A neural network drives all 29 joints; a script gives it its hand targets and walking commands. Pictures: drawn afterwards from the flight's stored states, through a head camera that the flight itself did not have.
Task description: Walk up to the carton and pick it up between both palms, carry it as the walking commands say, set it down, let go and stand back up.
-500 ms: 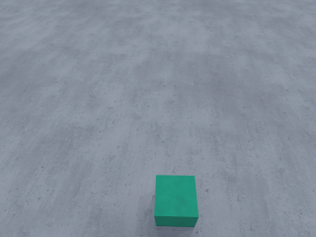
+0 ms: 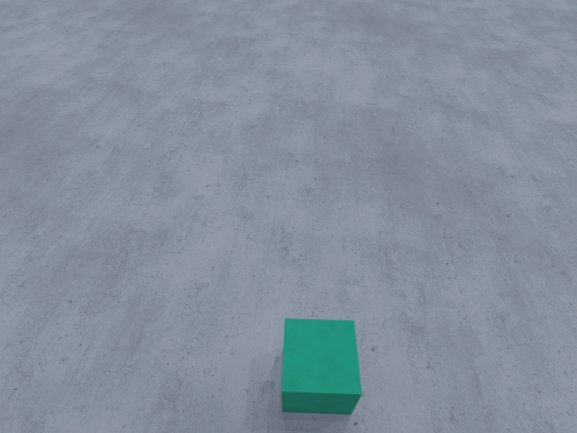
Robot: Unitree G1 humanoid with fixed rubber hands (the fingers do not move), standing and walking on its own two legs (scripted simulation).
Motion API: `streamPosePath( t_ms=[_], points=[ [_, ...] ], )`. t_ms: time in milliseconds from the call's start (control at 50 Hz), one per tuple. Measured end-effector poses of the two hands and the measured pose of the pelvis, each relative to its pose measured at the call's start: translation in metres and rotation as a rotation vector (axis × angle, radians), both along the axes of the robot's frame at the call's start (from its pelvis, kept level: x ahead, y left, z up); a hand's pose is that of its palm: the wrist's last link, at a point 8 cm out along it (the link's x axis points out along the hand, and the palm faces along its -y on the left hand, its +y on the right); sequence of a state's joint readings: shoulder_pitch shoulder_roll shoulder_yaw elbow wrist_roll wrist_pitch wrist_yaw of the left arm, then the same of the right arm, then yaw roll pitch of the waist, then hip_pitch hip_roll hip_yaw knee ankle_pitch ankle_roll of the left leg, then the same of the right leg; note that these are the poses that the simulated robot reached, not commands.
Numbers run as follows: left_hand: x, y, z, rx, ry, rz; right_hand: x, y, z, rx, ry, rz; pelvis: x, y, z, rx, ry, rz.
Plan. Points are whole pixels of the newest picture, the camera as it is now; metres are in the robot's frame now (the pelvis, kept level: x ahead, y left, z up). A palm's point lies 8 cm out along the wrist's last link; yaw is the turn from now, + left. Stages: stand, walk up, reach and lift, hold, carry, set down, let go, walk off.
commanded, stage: walk up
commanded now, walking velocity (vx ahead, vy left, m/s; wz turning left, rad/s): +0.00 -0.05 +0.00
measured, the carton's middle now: (317, 366) +0.47 -0.08 -0.66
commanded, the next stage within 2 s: none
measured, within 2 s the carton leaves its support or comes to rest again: neither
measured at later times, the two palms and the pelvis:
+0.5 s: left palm out of the picture +0.05 +0.25 -0.11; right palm out of the picture +0.06 -0.26 -0.13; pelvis -0.01 -0.01 +0.00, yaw +1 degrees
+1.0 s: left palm out of the picture +0.04 +0.25 -0.12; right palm out of the picture +0.05 -0.25 -0.13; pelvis -0.02 +0.00 +0.00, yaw +1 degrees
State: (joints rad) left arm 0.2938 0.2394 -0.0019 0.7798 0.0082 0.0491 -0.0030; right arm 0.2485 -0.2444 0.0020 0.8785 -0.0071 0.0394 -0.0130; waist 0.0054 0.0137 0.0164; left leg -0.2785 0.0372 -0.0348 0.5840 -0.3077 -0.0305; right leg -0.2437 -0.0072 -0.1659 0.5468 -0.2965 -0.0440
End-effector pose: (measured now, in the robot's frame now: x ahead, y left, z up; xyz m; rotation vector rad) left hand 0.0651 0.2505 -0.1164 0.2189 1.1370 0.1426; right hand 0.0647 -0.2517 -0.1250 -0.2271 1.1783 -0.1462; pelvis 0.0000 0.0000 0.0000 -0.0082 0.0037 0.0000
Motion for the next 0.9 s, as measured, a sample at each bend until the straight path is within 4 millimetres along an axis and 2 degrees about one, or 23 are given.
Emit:
streamPosePath(
  t_ms=[100,280,460,600,780,900],
  points=[
    [-0.004,0.001,0.001,0.010,-0.006,0.005,-0.002,0.001,0.000,0.002,-0.003,0.002,-0.003,0.000,0.001,0.002,-0.003,0.002],
    [-0.005,0.014,-0.004,-0.005,0.002,0.012,-0.002,0.012,0.004,-0.017,-0.009,0.006,-0.005,0.014,0.000,-0.016,-0.008,0.007],
    [-0.012,-0.003,0.002,0.020,0.005,0.008,-0.005,-0.005,-0.004,0.009,0.000,0.004,-0.007,-0.006,-0.001,0.010,0.002,0.004],
    [-0.020,0.001,0.013,0.056,0.000,0.027,-0.003,0.000,-0.006,0.041,0.002,0.023,-0.009,-0.006,0.003,0.039,0.004,0.021],
    [-0.020,0.015,-0.003,0.013,0.013,0.029,-0.006,0.013,0.000,0.001,-0.011,0.018,-0.012,0.012,-0.002,0.001,-0.010,0.017],
    [-0.024,0.011,-0.002,0.006,0.018,0.023,-0.012,0.010,0.000,-0.001,-0.005,0.015,-0.016,0.009,-0.001,0.002,-0.001,0.014]
  ],
)
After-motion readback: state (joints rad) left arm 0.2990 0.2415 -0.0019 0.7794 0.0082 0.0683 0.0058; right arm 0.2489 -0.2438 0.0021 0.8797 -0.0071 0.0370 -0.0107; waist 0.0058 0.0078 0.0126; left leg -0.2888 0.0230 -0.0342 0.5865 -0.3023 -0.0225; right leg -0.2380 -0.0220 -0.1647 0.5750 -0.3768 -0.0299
